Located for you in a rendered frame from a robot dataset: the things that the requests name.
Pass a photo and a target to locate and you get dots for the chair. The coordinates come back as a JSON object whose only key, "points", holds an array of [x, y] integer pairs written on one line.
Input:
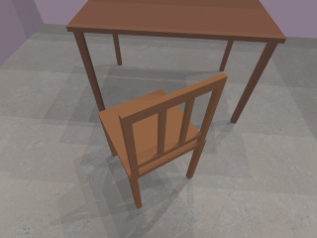
{"points": [[150, 131]]}

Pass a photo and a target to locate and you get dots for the table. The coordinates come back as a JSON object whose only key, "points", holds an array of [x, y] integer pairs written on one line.
{"points": [[222, 20]]}

